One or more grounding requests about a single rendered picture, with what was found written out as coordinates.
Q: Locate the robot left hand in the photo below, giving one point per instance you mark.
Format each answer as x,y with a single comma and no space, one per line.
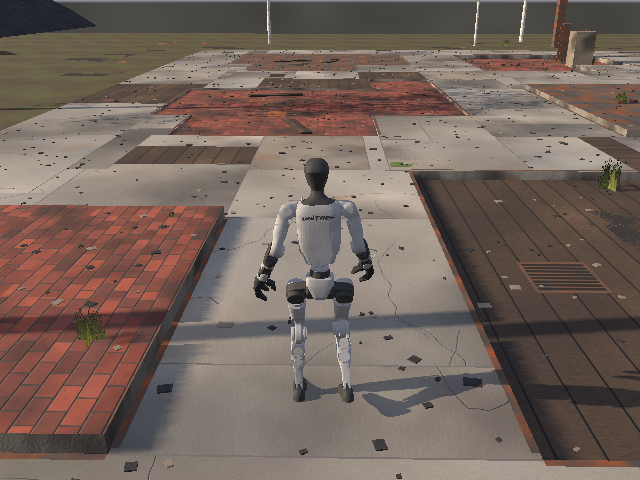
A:
258,285

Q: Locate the right robot forearm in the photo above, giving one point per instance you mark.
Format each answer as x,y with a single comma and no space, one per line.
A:
364,257

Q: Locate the right robot upper arm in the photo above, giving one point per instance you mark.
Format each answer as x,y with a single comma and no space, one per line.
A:
349,210

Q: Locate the left robot forearm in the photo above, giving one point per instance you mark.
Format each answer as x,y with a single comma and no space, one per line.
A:
267,265

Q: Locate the robot right hand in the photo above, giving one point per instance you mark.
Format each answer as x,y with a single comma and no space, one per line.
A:
367,276

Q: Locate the left robot upper arm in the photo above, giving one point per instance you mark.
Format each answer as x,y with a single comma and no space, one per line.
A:
286,212

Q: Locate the robot head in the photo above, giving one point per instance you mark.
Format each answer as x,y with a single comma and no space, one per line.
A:
316,172

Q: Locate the left robot thigh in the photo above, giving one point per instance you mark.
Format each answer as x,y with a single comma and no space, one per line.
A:
296,298

